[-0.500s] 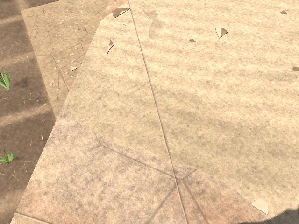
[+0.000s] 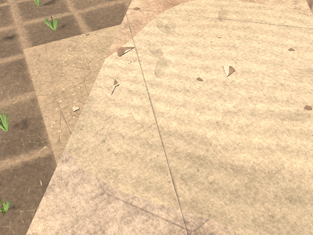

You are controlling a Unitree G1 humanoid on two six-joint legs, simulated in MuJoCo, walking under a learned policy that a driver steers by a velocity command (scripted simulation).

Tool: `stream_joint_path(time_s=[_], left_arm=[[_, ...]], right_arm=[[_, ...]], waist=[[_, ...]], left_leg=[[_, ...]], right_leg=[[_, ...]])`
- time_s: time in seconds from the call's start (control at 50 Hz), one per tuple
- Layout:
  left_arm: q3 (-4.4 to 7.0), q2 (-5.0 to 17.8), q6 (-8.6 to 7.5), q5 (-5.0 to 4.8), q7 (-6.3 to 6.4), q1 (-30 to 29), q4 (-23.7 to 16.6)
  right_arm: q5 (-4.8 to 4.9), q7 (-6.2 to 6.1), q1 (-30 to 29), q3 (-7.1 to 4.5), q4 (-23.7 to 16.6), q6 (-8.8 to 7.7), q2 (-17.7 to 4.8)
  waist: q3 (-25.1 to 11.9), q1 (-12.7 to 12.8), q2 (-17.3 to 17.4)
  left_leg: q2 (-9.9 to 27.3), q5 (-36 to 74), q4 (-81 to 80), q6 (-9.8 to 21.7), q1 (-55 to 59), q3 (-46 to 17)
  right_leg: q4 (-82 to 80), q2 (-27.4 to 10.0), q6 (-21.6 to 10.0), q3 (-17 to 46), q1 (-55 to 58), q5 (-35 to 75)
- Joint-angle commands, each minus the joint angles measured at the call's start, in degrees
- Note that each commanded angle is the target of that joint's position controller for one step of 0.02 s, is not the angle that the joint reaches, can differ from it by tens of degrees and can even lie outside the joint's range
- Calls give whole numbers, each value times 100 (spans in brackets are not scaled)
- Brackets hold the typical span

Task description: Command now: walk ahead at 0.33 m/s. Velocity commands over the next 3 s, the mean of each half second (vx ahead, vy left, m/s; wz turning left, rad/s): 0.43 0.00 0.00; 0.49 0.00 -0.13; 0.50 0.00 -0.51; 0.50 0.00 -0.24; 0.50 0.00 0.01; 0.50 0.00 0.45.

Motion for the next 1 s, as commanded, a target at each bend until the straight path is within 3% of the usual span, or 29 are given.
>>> stream_joint_path(time_s=[0.02,0.06,0.08,0.1,0.12,0.14,0.16,0.18,0.22,0.28,0.36,0.42,0.46,0.5,0.52,0.54,0.56,0.58,0.6,0.62,0.66,0.7,0.76,0.82,0.88,0.94,1.0], left_arm=[[90,260,-227,-46,-52,-318,-481],[140,196,-267,-89,-22,576,-150],[224,416,-303,-56,36,1255,40],[381,1050,-322,-12,108,1971,145],[384,1102,-252,-33,113,2157,263],[302,852,-242,-3,116,1538,76],[267,738,-282,-10,95,1112,-77],[239,681,-323,-23,96,864,-167],[151,476,-403,-55,124,877,-126],[88,425,-449,-85,152,1346,84],[30,419,-459,-79,159,1383,115],[44,545,-477,-77,176,1461,197],[66,649,-496,-73,185,1297,203],[108,773,-458,-59,203,1113,188],[110,778,-434,-83,189,1039,158],[52,496,-418,-91,159,1169,3],[62,143,-390,-279,81,1761,-8],[149,564,-352,-140,95,1194,-123],[172,595,-369,-90,64,601,-304],[168,478,-376,-81,52,451,-333],[154,254,-235,52,5,602,-288],[158,180,-128,71,-40,550,-328],[171,283,-33,59,-87,-186,-612],[150,300,-27,-19,-124,-921,-859],[94,216,-51,-67,-152,-1439,-1035],[64,206,-74,-49,-166,-1889,-1212],[91,259,-106,-14,-167,-1948,-1317]], right_arm=[[31,14,-76,-189,-196,-119,-799],[47,37,-330,-214,-283,-144,-780],[16,58,-448,-171,-368,-198,-613],[68,138,-568,-47,-632,-265,-144],[-109,185,-778,-145,-798,-280,-542],[-171,240,-978,-167,-846,-279,-568],[-116,291,-988,-133,-823,-309,-425],[-78,330,-961,-127,-798,-327,-364],[-112,377,-932,-147,-772,-263,-397],[-98,382,-1366,-132,-957,-161,-340],[-22,395,-2500,-1,-1423,-141,-193],[17,364,-2771,17,-1596,-135,-293],[17,292,-2406,-49,-1556,-163,-472],[8,205,-1122,-191,-1160,-234,-723],[-63,153,-276,-287,-899,-277,-900],[-196,114,547,-423,-780,-293,-1413],[-128,180,370,-463,-835,-220,-1545],[44,225,-379,-417,-954,-191,-1326],[79,239,-888,-299,-1053,-226,-922],[45,244,-1041,-224,-1009,-282,-653],[23,181,-900,-117,-835,-393,-393],[25,157,-574,-109,-708,-484,-489],[26,155,-278,-135,-659,-511,-723],[16,154,22,-103,-635,-514,-683],[22,125,289,-76,-585,-541,-663],[-2,61,568,-58,-493,-540,-654],[-31,-16,579,-72,-460,-507,-773]], waist=[[996,184,569],[854,565,303],[671,826,-207],[410,1012,-1764],[611,904,-1571],[946,562,-677],[990,383,-309],[932,240,-219],[781,137,-334],[697,160,-430],[934,308,-538],[941,316,-636],[698,62,-634],[33,-491,-590],[-363,-847,-477],[-1029,-982,218],[-1533,-511,1295],[-759,-332,362],[-51,-235,88],[377,-36,-176],[431,275,-56],[445,346,48],[651,281,114],[776,83,135],[788,-79,223],[851,-221,242],[775,-129,312]], left_leg=[[1501,-1523,-1305,963,-444,-1627],[1011,-1062,-592,760,-1412,-966],[683,-679,375,595,-2110,-510],[-97,-882,2373,275,-3232,396],[-111,-1418,3541,331,-3817,271],[282,-957,4064,417,-3942,-21],[442,-420,4098,421,-3795,-101],[550,-42,3969,383,-3612,-90],[562,326,3760,245,-3435,86],[460,585,3475,99,-3620,369],[253,1188,1959,60,-3127,711],[84,1353,1235,254,-2489,875],[-99,1191,1074,495,-1911,870],[-337,999,794,733,-665,835],[-86,1008,528,873,495,572],[1350,135,451,1144,1663,-1064],[2576,-468,-609,2011,2506,-4116],[2291,-1149,-948,1843,1758,-3716],[2100,-1041,-1099,1666,916,-2853],[1858,-320,-1294,1480,194,-2263],[1445,582,-1400,1194,-481,-1418],[1312,1188,-1459,1178,-583,-1044],[1220,1263,-1715,1140,-431,-649],[1106,1733,-1780,929,-111,-177],[1084,2340,-1739,728,234,257],[1231,2951,-1584,672,832,555],[1396,4447,-1006,617,1389,831]], right_leg=[[-398,-184,-17,29,-515,34],[-1232,168,10,-235,1233,507],[-1627,-245,-64,436,2246,224],[-2770,-1666,-502,2837,3016,-1351],[-3081,-2323,-881,3973,2753,-1406],[-2965,-2218,-895,3552,2274,-1172],[-2996,-1979,-791,3015,1940,-647],[-3100,-1762,-673,2545,1790,-173],[-3115,-1431,-539,1801,1852,1230],[-2887,-1260,-526,1138,2098,3275],[-2979,-1015,-474,657,1663,3884],[-2926,-1156,-458,573,1745,4584],[-2371,-1251,-397,457,2038,5952],[-860,-1202,-300,331,2174,6706],[324,-1033,-240,227,1549,5834],[2204,-632,-194,-19,488,3316],[4248,461,-29,251,-1269,-696],[4371,-9,-144,732,-1820,-181],[4069,-247,-158,697,-1907,317],[3669,-437,-147,682,-1662,545],[3108,-629,-36,693,-1053,641],[2795,-657,67,568,-1039,706],[2178,-788,219,405,-1673,1272],[1327,-756,263,347,-2024,1905],[518,-564,201,172,-1923,2377],[-35,-440,56,-81,-1956,2376],[-413,-188,-188,-349,-1667,1813]])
